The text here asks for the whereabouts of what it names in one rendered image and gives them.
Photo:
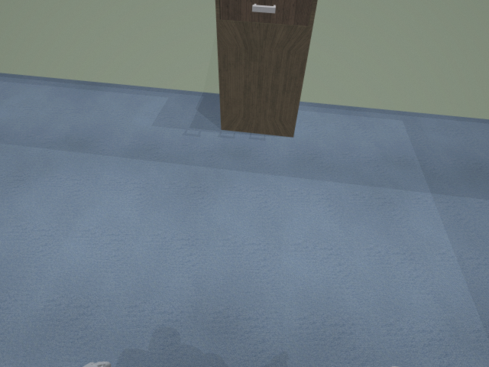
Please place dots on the drawer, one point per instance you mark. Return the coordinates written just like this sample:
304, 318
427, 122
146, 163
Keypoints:
294, 12

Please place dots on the handle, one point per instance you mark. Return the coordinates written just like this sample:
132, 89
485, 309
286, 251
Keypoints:
263, 8

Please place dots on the cabinet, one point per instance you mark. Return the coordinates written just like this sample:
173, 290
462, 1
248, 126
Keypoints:
261, 72

